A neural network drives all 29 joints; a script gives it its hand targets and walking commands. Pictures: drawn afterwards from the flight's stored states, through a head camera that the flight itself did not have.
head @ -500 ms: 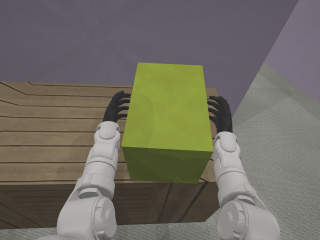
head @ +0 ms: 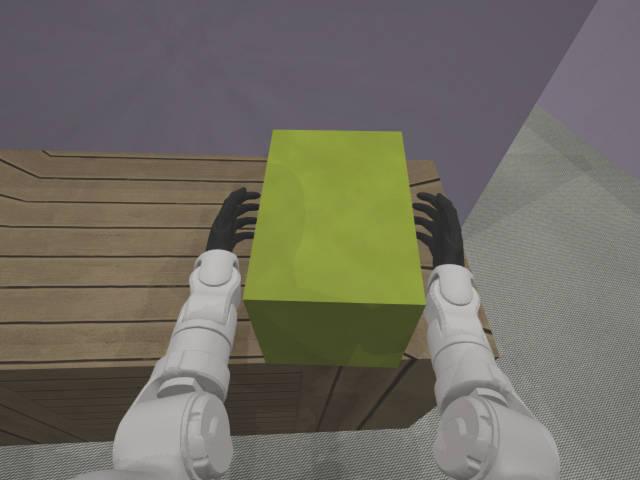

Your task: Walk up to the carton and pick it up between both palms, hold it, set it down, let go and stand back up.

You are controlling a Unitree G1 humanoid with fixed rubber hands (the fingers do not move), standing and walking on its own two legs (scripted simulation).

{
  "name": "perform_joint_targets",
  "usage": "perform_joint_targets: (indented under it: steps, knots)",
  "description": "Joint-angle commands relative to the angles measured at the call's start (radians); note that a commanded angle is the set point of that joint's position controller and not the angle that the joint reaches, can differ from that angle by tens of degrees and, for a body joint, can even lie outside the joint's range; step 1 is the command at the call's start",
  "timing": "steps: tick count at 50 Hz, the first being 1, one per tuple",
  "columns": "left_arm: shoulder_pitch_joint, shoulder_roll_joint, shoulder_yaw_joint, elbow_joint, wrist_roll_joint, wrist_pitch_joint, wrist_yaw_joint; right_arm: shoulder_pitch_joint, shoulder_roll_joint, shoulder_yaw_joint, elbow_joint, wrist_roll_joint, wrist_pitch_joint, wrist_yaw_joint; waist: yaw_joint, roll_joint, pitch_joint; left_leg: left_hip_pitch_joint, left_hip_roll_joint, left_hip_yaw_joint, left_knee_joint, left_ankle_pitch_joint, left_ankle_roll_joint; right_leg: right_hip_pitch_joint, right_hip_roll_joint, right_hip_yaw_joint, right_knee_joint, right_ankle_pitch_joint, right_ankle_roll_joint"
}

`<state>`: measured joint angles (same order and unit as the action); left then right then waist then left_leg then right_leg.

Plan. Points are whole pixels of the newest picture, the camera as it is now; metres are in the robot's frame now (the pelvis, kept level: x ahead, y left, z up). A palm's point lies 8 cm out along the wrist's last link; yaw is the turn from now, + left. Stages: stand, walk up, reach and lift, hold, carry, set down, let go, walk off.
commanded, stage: set down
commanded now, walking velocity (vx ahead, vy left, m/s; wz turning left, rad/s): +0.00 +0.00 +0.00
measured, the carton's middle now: (334, 246) +0.44 +0.01 -0.02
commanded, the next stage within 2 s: none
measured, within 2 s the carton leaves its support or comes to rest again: rests again in 0.94 s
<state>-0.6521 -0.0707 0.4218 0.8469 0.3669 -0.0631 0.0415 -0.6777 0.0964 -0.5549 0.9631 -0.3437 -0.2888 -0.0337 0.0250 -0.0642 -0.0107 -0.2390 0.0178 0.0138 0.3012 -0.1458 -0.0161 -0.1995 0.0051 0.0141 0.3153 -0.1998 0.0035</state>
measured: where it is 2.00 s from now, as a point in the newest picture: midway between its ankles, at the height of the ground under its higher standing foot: outside the picture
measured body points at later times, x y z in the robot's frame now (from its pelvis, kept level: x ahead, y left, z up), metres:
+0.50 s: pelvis +0.01 +0.00 +0.00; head +0.07 +0.03 +0.44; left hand +0.40 +0.16 +0.02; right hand +0.41 -0.13 +0.04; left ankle +0.00 +0.13 -0.75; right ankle -0.03 -0.12 -0.75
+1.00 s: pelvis +0.00 +0.00 +0.00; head +0.07 +0.03 +0.44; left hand +0.40 +0.16 +0.01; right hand +0.40 -0.14 +0.03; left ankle +0.00 +0.13 -0.75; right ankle -0.03 -0.12 -0.75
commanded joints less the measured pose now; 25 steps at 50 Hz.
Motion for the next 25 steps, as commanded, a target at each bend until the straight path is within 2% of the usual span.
perform_joint_targets:
  steps: [1, 25]
  knots:
    - [-0.634, -0.458, -0.186, -0.056, 0.016, -0.132, -0.076, -0.523, 0.495, 0.254, 0.019, -0.123, -0.049, 0.115, 0.005, 0.045, -0.549, 0.158, 0.015, 0.136, 0.048, 0.358, -0.009, 0.115, 0.007, -0.085, 0.003, 0.41, 0.037]
    - [-0.575, -0.454, -0.163, 0.04, 0.041, -0.241, -0.062, -0.463, 0.511, 0.229, 0.098, -0.176, -0.126, 0.101, 0.006, 0.054, -0.591, 0.097, 0.021, 0.126, 0.083, 0.426, -0.013, 0.08, 0.01, -0.079, 0.024, 0.466, 0.031]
